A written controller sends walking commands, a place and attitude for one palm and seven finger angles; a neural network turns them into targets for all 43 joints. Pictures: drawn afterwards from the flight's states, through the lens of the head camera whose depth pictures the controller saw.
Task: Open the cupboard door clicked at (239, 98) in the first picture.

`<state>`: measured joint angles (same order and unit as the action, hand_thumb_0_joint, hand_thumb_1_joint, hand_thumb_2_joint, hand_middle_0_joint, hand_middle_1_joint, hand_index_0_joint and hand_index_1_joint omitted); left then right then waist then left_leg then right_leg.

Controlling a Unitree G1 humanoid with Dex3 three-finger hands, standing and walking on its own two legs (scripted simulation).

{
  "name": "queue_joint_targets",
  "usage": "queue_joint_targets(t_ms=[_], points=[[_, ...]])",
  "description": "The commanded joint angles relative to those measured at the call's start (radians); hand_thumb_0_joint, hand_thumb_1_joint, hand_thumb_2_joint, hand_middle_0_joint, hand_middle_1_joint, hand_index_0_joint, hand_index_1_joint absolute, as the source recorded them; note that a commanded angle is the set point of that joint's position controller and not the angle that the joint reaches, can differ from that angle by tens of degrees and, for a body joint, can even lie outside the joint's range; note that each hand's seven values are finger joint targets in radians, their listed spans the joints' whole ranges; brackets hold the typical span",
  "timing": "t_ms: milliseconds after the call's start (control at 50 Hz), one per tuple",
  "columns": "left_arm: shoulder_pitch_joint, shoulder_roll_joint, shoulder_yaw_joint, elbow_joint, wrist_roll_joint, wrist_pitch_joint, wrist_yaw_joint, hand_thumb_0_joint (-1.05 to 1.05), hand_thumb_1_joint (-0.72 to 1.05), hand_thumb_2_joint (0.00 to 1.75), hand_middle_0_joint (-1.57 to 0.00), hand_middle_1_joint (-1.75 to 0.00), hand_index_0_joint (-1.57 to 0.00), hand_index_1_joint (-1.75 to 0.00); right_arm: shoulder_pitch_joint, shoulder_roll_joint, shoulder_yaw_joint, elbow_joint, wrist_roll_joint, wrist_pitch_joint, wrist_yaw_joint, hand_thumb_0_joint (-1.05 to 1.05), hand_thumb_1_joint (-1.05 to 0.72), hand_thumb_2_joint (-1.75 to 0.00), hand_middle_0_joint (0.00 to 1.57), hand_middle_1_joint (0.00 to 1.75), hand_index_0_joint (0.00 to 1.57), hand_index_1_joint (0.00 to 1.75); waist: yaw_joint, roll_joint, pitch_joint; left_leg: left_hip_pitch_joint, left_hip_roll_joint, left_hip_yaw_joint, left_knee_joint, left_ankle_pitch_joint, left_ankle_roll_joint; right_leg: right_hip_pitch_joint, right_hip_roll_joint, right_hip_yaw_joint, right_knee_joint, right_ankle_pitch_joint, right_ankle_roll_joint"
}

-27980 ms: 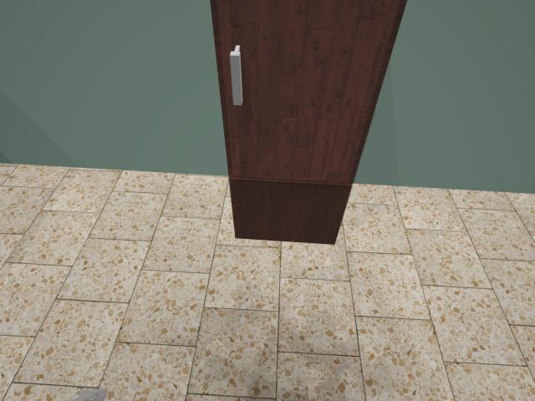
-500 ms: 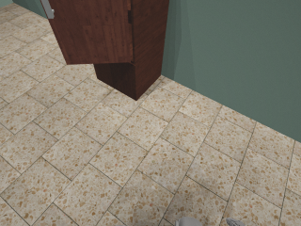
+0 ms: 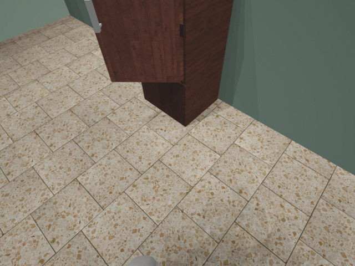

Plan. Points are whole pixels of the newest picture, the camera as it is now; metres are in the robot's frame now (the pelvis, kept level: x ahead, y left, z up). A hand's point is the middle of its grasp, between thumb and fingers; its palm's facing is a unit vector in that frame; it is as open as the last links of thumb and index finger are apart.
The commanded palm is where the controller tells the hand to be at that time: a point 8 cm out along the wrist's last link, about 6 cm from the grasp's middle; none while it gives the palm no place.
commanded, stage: take the last steps up to it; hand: left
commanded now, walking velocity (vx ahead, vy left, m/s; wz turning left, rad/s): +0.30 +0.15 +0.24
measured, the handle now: (94, 14) +1.07 +0.43 +0.05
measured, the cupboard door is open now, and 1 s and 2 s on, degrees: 40 40 40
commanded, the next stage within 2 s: come to a stop and stand still in 1.36 s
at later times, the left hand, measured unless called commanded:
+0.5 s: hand out of the picture +0.13 +0.28 -0.17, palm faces +0.13 -0.97 -0.20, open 7.4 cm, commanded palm none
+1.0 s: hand (94, 203) +0.29 +0.27 -0.15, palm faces +0.17 -0.96 -0.23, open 7.1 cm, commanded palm none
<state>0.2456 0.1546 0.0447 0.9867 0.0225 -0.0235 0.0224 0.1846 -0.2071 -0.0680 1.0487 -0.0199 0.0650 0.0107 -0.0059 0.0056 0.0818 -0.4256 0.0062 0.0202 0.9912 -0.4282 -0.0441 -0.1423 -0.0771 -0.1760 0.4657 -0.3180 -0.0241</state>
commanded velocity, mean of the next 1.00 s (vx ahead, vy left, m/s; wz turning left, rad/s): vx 0.30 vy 0.11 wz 0.04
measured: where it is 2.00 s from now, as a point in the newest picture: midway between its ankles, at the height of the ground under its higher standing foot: (155, 214)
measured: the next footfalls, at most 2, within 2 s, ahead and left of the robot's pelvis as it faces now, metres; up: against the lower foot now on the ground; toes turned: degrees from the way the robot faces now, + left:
left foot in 0.22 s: +0.09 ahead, +0.17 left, +0.00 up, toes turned +11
right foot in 0.70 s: +0.31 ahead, +0.00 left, +0.00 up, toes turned -4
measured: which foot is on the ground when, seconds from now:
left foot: up 0.00-0.20, down 0.22-0.72, up 0.74-1.00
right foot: down 0.00-0.22, up 0.24-0.68, down 0.70-1.00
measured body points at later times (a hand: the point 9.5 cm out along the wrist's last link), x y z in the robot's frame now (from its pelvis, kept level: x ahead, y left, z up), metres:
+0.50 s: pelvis +0.10 +0.09 +0.00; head +0.12 +0.08 +0.45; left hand +0.13 +0.33 -0.15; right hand +0.12 -0.13 -0.16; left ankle +0.05 +0.16 -0.74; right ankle +0.16 -0.02 -0.68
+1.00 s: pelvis +0.29 +0.08 +0.01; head +0.31 +0.07 +0.46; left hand +0.29 +0.32 -0.14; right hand +0.33 -0.14 -0.16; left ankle +0.33 +0.27 -0.67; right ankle +0.27 +0.00 -0.74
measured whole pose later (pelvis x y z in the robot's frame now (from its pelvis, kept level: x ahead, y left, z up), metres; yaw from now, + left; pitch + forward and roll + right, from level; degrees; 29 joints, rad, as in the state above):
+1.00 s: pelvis +0.29 +0.08 +0.01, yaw +6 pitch +0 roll +2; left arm 0.27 0.15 0.06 1.06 0.02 -0.09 0.01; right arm 0.24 -0.18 -0.06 1.07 -0.03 -0.01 0.01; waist -0.01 0.02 0.04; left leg -0.56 0.11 0.03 0.92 -0.17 -0.04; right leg -0.11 -0.04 -0.18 0.33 -0.23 -0.05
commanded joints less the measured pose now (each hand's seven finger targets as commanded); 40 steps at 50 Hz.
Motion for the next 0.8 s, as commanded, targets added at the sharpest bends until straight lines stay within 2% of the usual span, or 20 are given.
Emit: queue_joint_targets(t_ms=[0,100,140,160,180,200,220,260,320,360,420,580,620,640,660,680,700,720,740,780], points=[[0.150,0.193,0.055,0.012,0.008,-0.025,0.001,0.00,0.90,0.90,-0.20,-0.30,-0.20,-0.30,-0.133,-0.037,0.001,-0.109,0.002,-0.039,0.015,0.00,-0.90,-0.90,0.20,0.30,0.20,0.30,0.085,-0.153,-0.027,-0.155,0.038,0.020,-0.109,-0.013,-0.002,0.163,-0.326,0.247,-0.201,0.261,-0.120],[0.140,0.221,0.065,0.039,0.013,-0.027,-0.010,0.00,0.90,0.90,-0.20,-0.30,-0.20,-0.30,-0.137,-0.029,0.009,-0.129,0.005,-0.056,0.028,0.00,-0.90,-0.90,0.20,0.30,0.20,0.30,0.071,-0.179,-0.023,-0.029,0.021,0.077,-0.314,0.007,0.020,0.104,-0.333,0.179,-0.171,0.205,-0.098],[0.108,0.223,0.064,0.041,0.008,-0.023,-0.013,0.00,0.90,0.90,-0.20,-0.30,-0.20,-0.30,-0.065,-0.030,0.013,-0.109,0.002,-0.065,0.025,0.00,-0.90,-0.90,0.20,0.30,0.20,0.30,0.027,-0.164,-0.028,0.148,-0.022,0.134,-0.452,0.090,0.034,0.006,-0.284,0.110,-0.114,0.204,-0.059],[0.079,0.223,0.063,0.039,0.004,-0.021,-0.016,0.00,0.90,0.90,-0.20,-0.30,-0.20,-0.30,0.021,-0.054,0.008,-0.082,0.000,-0.072,0.018,0.00,-0.90,-0.90,0.20,0.30,0.20,0.30,-0.021,-0.122,-0.052,0.312,-0.043,0.163,-0.541,0.143,0.044,-0.083,-0.251,0.065,-0.029,0.210,-0.033],[0.064,0.186,0.056,0.023,-0.001,-0.016,-0.023,0.00,0.90,0.90,-0.20,-0.30,-0.20,-0.30,0.141,-0.124,-0.010,-0.051,-0.004,-0.078,0.006,0.00,-0.90,-0.90,0.20,0.30,0.20,0.30,-0.078,0.027,-0.106,0.505,0.043,0.053,-0.584,0.110,0.084,-0.220,-0.182,-0.006,0.184,0.157,0.003],[0.038,0.122,0.042,-0.015,-0.007,-0.015,-0.034,0.00,0.90,0.90,-0.20,-0.30,-0.20,-0.30,0.254,-0.229,-0.041,-0.033,-0.015,-0.080,-0.003,0.00,-0.90,-0.90,0.20,0.30,0.20,0.30,-0.122,0.318,-0.148,0.628,0.296,-0.333,-0.673,0.086,0.191,-0.462,-0.033,-0.062,0.489,-0.243,0.056],[-0.058,0.102,0.031,-0.062,0.001,-0.010,-0.025,0.00,0.90,0.90,-0.20,-0.30,-0.20,-0.30,0.321,-0.259,-0.041,-0.017,-0.013,-0.073,-0.018,0.00,-0.90,-0.90,0.20,0.30,0.20,0.30,-0.149,0.264,-0.121,0.560,0.379,-0.421,-0.751,0.087,0.269,-0.555,-0.018,0.058,0.670,-0.315,0.033],[-0.080,0.097,0.031,-0.046,0.001,-0.005,-0.026,0.00,0.90,0.90,-0.20,-0.30,-0.20,-0.30,0.189,-0.181,-0.019,-0.058,-0.008,-0.082,-0.030,0.00,-0.90,-0.90,0.20,0.30,0.20,0.30,-0.078,0.182,-0.036,0.374,0.345,-0.363,-0.805,-0.059,0.272,-0.577,-0.069,0.140,0.779,-0.172,0.012],[0.016,0.077,0.026,0.009,0.012,0.003,-0.037,0.00,0.90,0.90,-0.20,-0.30,-0.20,-0.30,0.136,-0.100,0.009,-0.069,-0.008,-0.113,-0.032,0.00,-0.90,-0.90,0.20,0.30,0.20,0.30,-0.004,0.064,0.006,0.289,0.255,-0.200,-0.828,0.172,0.229,-0.499,-0.078,0.137,0.730,-0.018,0.024],[0.031,0.067,0.022,0.013,0.009,0.005,-0.035,0.00,0.90,0.90,-0.20,-0.30,-0.20,-0.30,0.164,-0.094,0.013,-0.050,-0.003,-0.127,-0.031,0.00,-0.90,-0.90,0.20,0.30,0.20,0.30,0.010,0.039,-0.032,0.345,0.239,-0.137,-0.816,0.349,0.244,-0.492,-0.071,0.130,0.667,0.020,0.034],[-0.019,0.067,0.018,-0.005,0.007,0.005,-0.034,0.00,0.90,0.90,-0.20,-0.30,-0.20,-0.30,0.207,-0.079,0.015,-0.022,-0.001,-0.130,-0.030,0.00,-0.90,-0.90,0.20,0.30,0.20,0.30,0.007,0.043,-0.025,0.387,0.226,-0.091,-0.817,0.460,0.250,-0.493,-0.062,0.115,0.545,0.060,0.040],[-0.183,0.048,0.018,-0.082,0.001,0.001,-0.038,0.00,0.90,0.90,-0.20,-0.30,-0.20,-0.30,0.296,-0.070,0.023,0.051,-0.013,-0.128,-0.032,0.00,-0.90,-0.90,0.20,0.30,0.20,0.30,-0.013,0.045,0.056,0.356,0.237,-0.054,-0.783,0.502,0.237,-0.365,-0.017,0.074,0.254,0.075,0.011],[-0.118,0.062,0.025,-0.070,0.002,-0.007,-0.037,0.00,0.90,0.90,-0.20,-0.30,-0.20,-0.30,0.293,-0.073,0.025,0.066,-0.010,-0.126,-0.033,0.00,-0.90,-0.90,0.20,0.30,0.20,0.30,0.024,0.024,0.025,0.321,0.219,-0.031,-0.684,0.598,0.215,-0.210,0.019,0.053,0.180,0.074,-0.008],[-0.009,0.077,0.033,-0.036,0.003,-0.014,-0.034,0.00,0.90,0.90,-0.20,-0.30,-0.20,-0.30,0.281,-0.074,0.026,0.069,-0.005,-0.126,-0.034,0.00,-0.90,-0.90,0.20,0.30,0.20,0.30,0.075,-0.003,-0.019,0.274,0.178,-0.002,-0.554,0.657,0.186,-0.046,0.041,0.041,0.113,0.115,-0.021],[0.152,0.130,0.049,0.008,0.007,-0.028,-0.028,0.00,0.90,0.90,-0.20,-0.30,-0.20,-0.30,0.270,-0.068,0.025,0.062,0.007,-0.130,-0.030,0.00,-0.90,-0.90,0.20,0.30,0.20,0.30,0.141,-0.078,-0.116,0.147,0.110,0.041,-0.327,0.608,0.143,0.214,-0.036,0.154,0.053,0.119,-0.066],[0.302,0.234,0.078,0.050,0.007,-0.034,-0.016,0.00,0.90,0.90,-0.20,-0.30,-0.20,-0.30,0.301,-0.037,0.025,0.034,0.018,-0.139,-0.024,0.00,-0.90,-0.90,0.20,0.30,0.20,0.30,0.168,-0.276,-0.241,-0.110,-0.040,0.106,-0.007,0.173,0.082,0.471,-0.328,0.578,-0.071,0.161,-0.190],[0.296,0.249,0.082,0.057,-0.012,-0.035,-0.011,0.00,0.90,0.90,-0.20,-0.30,-0.20,-0.30,0.270,-0.058,0.018,0.024,0.015,-0.129,-0.025,0.00,-0.90,-0.90,0.20,0.30,0.20,0.30,0.146,-0.298,-0.250,-0.166,-0.036,0.018,0.258,-0.135,0.072,0.400,-0.452,0.746,-0.190,0.166,-0.247],[0.184,0.206,0.070,0.027,-0.013,-0.030,-0.003,0.00,0.90,0.90,-0.20,-0.30,-0.20,-0.30,0.184,-0.056,0.009,0.014,0.007,-0.120,-0.023,0.00,-0.90,-0.90,0.20,0.30,0.20,0.30,0.126,-0.144,-0.128,-0.216,0.028,-0.055,0.317,-0.049,0.069,0.229,-0.422,0.665,-0.225,0.070,-0.227],[0.106,0.156,0.053,0.011,-0.013,-0.031,0.000,0.00,0.90,0.90,-0.20,-0.30,-0.20,-0.30,0.136,-0.019,0.012,0.005,0.005,-0.112,-0.020,0.00,-0.90,-0.90,0.20,0.30,0.20,0.30,0.086,-0.044,-0.028,-0.215,0.075,-0.072,0.292,0.046,0.065,0.075,-0.376,0.543,-0.245,0.040,-0.185],[0.039,0.074,0.025,0.009,-0.009,-0.046,-0.005,0.00,0.90,0.90,-0.20,-0.30,-0.20,-0.30,0.191,0.037,0.019,0.034,-0.006,-0.081,-0.011,0.00,-0.90,-0.90,0.20,0.30,0.20,0.30,0.019,-0.103,0.012,-0.124,0.101,-0.050,0.209,0.167,0.042,-0.115,-0.273,0.331,-0.305,0.029,-0.105]])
